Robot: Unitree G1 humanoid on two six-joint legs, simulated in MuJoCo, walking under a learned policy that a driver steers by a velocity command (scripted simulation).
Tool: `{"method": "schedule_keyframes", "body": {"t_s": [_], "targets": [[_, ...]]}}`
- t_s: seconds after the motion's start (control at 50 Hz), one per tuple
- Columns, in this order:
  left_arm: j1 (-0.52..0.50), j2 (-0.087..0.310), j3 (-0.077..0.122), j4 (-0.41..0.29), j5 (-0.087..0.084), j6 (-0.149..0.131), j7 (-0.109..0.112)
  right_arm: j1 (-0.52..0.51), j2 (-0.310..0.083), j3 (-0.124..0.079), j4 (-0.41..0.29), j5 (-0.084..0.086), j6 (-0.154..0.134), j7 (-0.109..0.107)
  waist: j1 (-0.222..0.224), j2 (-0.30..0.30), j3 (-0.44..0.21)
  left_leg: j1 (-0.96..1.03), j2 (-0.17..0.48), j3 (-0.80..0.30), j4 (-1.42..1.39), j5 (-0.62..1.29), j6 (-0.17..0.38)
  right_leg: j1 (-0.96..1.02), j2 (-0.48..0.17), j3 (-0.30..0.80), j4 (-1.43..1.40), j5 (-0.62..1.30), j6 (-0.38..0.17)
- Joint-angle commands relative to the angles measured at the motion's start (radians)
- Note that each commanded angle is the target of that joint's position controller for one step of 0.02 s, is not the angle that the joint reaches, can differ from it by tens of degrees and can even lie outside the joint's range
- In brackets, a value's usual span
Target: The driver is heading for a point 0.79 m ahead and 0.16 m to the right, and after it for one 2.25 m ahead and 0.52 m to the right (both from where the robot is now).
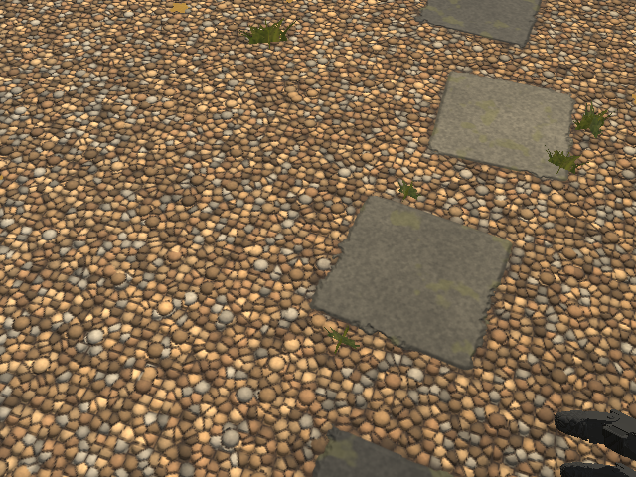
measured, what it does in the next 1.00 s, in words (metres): walks ahead, turning right: right foot, then left foot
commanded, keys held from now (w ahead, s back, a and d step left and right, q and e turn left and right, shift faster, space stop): w+e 0.56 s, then e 0.44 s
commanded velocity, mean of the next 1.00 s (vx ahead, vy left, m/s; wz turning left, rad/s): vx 0.38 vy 0.00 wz -0.32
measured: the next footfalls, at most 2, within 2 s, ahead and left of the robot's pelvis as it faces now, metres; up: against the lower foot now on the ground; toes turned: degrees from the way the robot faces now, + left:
right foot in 0.56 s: +0.47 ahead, -0.13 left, +0.00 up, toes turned -11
left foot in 0.98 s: +0.69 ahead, +0.01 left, +0.00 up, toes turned -32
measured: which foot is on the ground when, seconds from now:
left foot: down 0.00-0.54, up 0.56-0.96, down 0.98-1.00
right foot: down 0.00-0.00, up 0.02-0.54, down 0.56-1.00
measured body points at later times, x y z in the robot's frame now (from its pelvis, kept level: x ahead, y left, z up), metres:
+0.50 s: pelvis +0.28 +0.00 +0.01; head +0.31 -0.01 +0.46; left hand +0.49 +0.21 -0.08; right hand +0.29 -0.30 -0.11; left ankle +0.12 +0.09 -0.71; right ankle +0.43 -0.14 -0.70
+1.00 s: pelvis +0.51 -0.04 +0.01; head +0.54 -0.05 +0.46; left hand +0.74 +0.18 -0.08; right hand +0.57 -0.35 -0.07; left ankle +0.65 +0.03 -0.72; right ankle +0.43 -0.12 -0.71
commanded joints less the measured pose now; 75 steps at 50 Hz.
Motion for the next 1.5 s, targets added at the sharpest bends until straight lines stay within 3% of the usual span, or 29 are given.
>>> {"method": "schedule_keyframes", "body": {"t_s": [0.02,0.04,0.06,0.08,0.12,0.2,0.42,0.5,0.54,0.56,0.58,0.6,0.62,0.68,0.82,0.96,0.98,1.0,1.02,1.04,1.08,1.14,1.26,1.32,1.36,1.38,1.4,1.44,1.5], "targets": [[0.045,0.029,-0.024,-0.147,0.028,-0.048,-0.005,0.342,-0.319,-0.1,-0.005,0.004,-0.004,-0.028,-0.133,0.256,-0.449,0.933,0.352,-0.862,-0.254,-0.264,0.327,-0.734,0.129,0.225,0.797,-0.158,-0.023],[-0.059,0.133,0.001,-0.143,-0.016,-0.066,-0.016,0.341,-0.208,-0.07,0.007,-0.005,-0.019,-0.02,-0.195,0.096,-0.388,0.88,0.348,-0.781,-0.324,-0.285,0.265,-0.82,0.07,0.327,0.832,-0.08,-0.037],[-0.103,0.134,0.0,-0.157,-0.036,-0.074,-0.019,0.31,-0.178,-0.059,0.022,-0.01,-0.03,-0.018,-0.176,0.087,-0.25,0.743,0.323,-0.623,-0.322,-0.211,0.227,-0.841,0.031,0.302,0.787,-0.001,-0.057],[-0.114,0.12,-0.004,-0.143,-0.02,-0.074,-0.009,0.245,-0.149,-0.048,0.027,-0.01,-0.038,-0.019,-0.134,0.013,-0.175,0.596,0.281,-0.501,-0.319,-0.095,0.189,-0.794,-0.019,0.295,0.713,0.078,-0.06],[-0.067,0.116,0.001,-0.115,-0.003,-0.051,-0.01,0.172,-0.101,-0.031,0.029,-0.03,-0.052,-0.021,-0.071,0.064,-0.131,0.421,0.224,-0.357,-0.361,0.083,0.162,-0.666,-0.064,0.311,0.636,0.174,-0.056],[-0.072,0.065,-0.007,-0.097,-0.002,-0.011,-0.008,0.182,-0.112,-0.036,0.088,-0.034,-0.085,-0.028,-0.06,0.029,-0.075,0.348,0.205,-0.19,-0.444,0.228,0.154,-0.675,-0.057,0.314,0.533,0.3,-0.025],[-0.328,-0.004,-0.032,-0.194,-0.004,-0.032,-0.067,0.282,-0.141,-0.04,0.195,-0.026,-0.056,-0.062,-0.168,0.003,0.039,0.61,0.241,0.032,-0.448,0.344,0.066,-0.79,0.026,0.256,0.054,0.547,-0.075],[-0.294,0.029,-0.017,-0.233,0.0,-0.023,-0.088,0.265,-0.185,-0.052,0.193,-0.019,-0.021,-0.082,-0.111,0.057,-0.04,0.693,0.257,0.079,-0.241,0.857,0.041,-0.669,0.114,0.147,0.042,0.334,-0.139],[-0.078,0.108,0.026,-0.199,-0.001,-0.016,-0.075,0.24,-0.198,-0.052,0.182,-0.018,-0.008,-0.095,0.017,0.062,-0.17,0.599,0.225,0.115,0.075,0.978,0.006,-0.35,0.182,0.134,-0.004,0.331,-0.2],[0.078,0.177,0.053,-0.174,-0.002,-0.006,-0.057,0.242,-0.173,-0.038,0.165,-0.027,-0.018,-0.099,0.091,-0.023,-0.271,0.375,0.18,0.121,0.365,0.69,-0.029,-0.039,0.076,0.317,-0.044,0.365,-0.262],[0.055,0.268,0.067,-0.184,0.001,-0.013,-0.05,0.359,-0.024,0.007,0.119,-0.057,-0.048,-0.074,-0.034,-0.282,-0.356,-0.101,-0.066,0.047,0.742,-0.372,-0.106,0.321,-0.2,0.882,-0.089,0.375,-0.471],[0.079,0.176,0.043,-0.205,0.009,-0.016,-0.045,0.272,-0.117,-0.005,0.12,-0.033,-0.086,-0.053,0.042,-0.168,-0.455,-0.201,-0.069,-0.155,0.856,-0.473,-0.102,0.381,-0.236,1.025,-0.181,0.45,-0.495],[0.016,0.142,0.031,-0.215,0.019,-0.019,-0.041,0.178,-0.156,-0.015,0.083,0.002,-0.103,-0.044,0.043,-0.11,-0.32,-0.246,-0.012,-0.174,0.824,-0.395,-0.09,0.277,-0.206,0.839,-0.184,0.63,-0.44],[-0.134,0.095,0.016,-0.248,0.012,-0.009,-0.03,0.158,-0.148,-0.019,0.074,-0.035,-0.088,-0.058,-0.069,0.018,-0.137,-0.127,0.068,-0.136,0.624,-0.293,-0.119,-0.102,-0.099,0.586,-0.218,0.902,-0.371],[-0.162,0.146,0.034,-0.219,-0.001,0.037,0.01,0.138,-0.079,0.004,0.081,-0.037,-0.036,-0.077,-0.084,-0.099,-0.192,0.072,-0.016,-0.08,0.179,-0.01,-0.203,-0.321,0.039,0.435,-0.181,0.937,-0.277],[-0.189,0.118,0.026,-0.226,-0.001,0.071,0.025,0.081,-0.121,-0.025,0.058,-0.029,-0.049,-0.063,-0.095,-0.162,-0.17,0.16,-0.032,-0.143,-0.15,0.057,-0.144,-0.232,0.035,0.647,-0.037,0.571,-0.2],[-0.192,0.092,0.019,-0.234,0.002,0.069,0.024,0.11,-0.141,-0.033,0.062,-0.038,-0.058,-0.067,-0.108,-0.144,-0.177,0.261,0.026,-0.162,-0.225,0.193,-0.109,-0.264,0.077,0.635,0.033,0.478,-0.163],[-0.151,0.031,0.0,-0.245,0.021,0.064,0.021,0.141,-0.201,-0.044,0.052,-0.055,-0.057,-0.078,-0.089,0.014,-0.246,0.435,0.236,-0.333,-0.216,0.469,-0.027,-0.369,0.161,0.529,0.242,0.171,-0.11],[-0.017,0.025,-0.004,-0.252,0.01,0.064,0.018,0.159,-0.224,-0.051,0.071,-0.077,-0.035,-0.08,-0.017,0.267,-0.296,0.587,0.44,-0.626,-0.226,0.617,0.175,-0.575,0.273,0.42,0.428,-0.293,-0.053],[0.013,0.121,0.017,-0.221,0.011,0.065,0.015,0.148,-0.178,-0.047,0.059,-0.051,-0.026,-0.08,-0.036,0.217,-0.288,0.56,0.458,-0.684,-0.247,0.445,0.217,-0.635,0.191,0.407,0.6,-0.243,-0.013],[-0.088,0.154,0.036,-0.2,-0.001,0.095,0.027,0.098,-0.101,-0.023,0.04,-0.048,-0.012,-0.081,-0.064,0.074,-0.196,0.434,0.314,-0.447,-0.248,0.245,0.136,-0.633,0.154,0.381,0.692,-0.103,0.017],[-0.097,0.068,0.011,-0.212,0.006,0.108,0.022,0.076,-0.107,-0.021,0.058,-0.039,0.005,-0.084,-0.055,0.121,-0.139,0.29,0.201,-0.291,-0.341,-0.081,0.098,-0.556,0.134,0.306,0.571,0.008,0.024],[-0.139,0.042,-0.014,-0.206,0.015,0.056,-0.007,0.123,-0.166,-0.043,0.092,-0.01,-0.003,-0.07,-0.097,0.166,-0.139,0.258,0.228,-0.284,-0.408,-0.296,0.125,-0.341,0.118,0.223,0.124,0.031,-0.043],[-0.063,0.038,-0.012,-0.156,0.012,0.041,-0.014,0.13,-0.163,-0.04,0.11,0.008,0.003,-0.061,-0.047,0.13,-0.096,0.148,0.204,-0.253,-0.376,-0.405,0.09,-0.153,0.14,0.181,-0.128,0.19,-0.106],[0.058,0.072,-0.005,-0.13,0.016,0.032,-0.005,0.085,-0.053,-0.005,0.09,-0.011,-0.013,-0.05,0.01,-0.01,-0.113,-0.06,0.106,-0.147,-0.117,-0.394,-0.014,0.056,-0.023,0.414,-0.236,0.042,-0.176],[0.087,0.187,0.025,-0.129,0.023,0.032,-0.007,0.043,-0.013,0.005,0.045,-0.015,-0.036,-0.045,0.016,-0.243,-0.065,-0.275,-0.023,0.013,0.121,-0.36,-0.079,0.066,-0.222,0.752,-0.363,-0.212,-0.287],[0.07,0.184,0.029,-0.131,0.038,0.014,-0.006,-0.003,-0.101,-0.02,0.032,0.001,-0.054,-0.048,0.033,-0.2,0.023,-0.345,0.033,-0.074,0.275,-0.373,-0.075,-0.021,-0.283,0.848,-0.428,-0.259,-0.351],[-0.011,0.085,-0.001,-0.139,0.033,-0.013,0.002,0.075,-0.124,-0.034,0.076,0.003,-0.055,-0.041,-0.028,-0.175,0.048,-0.376,0.064,-0.114,0.351,-0.259,-0.075,0.011,-0.204,0.658,-0.4,0.025,-0.293],[-0.067,0.062,-0.007,-0.142,0.035,-0.015,0.009,0.115,-0.077,-0.028,0.11,-0.016,-0.045,-0.032,-0.05,-0.13,-0.014,-0.24,0.046,-0.093,0.328,-0.12,-0.115,-0.024,-0.127,0.374,-0.342,0.655,-0.225]]}}
Velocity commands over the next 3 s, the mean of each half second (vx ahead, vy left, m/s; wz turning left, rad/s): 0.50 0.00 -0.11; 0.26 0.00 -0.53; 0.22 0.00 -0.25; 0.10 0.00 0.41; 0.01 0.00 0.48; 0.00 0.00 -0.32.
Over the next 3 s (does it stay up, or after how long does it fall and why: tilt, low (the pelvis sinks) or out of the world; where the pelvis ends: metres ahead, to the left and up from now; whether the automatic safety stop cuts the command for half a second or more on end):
stays up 0.70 -0.18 0.01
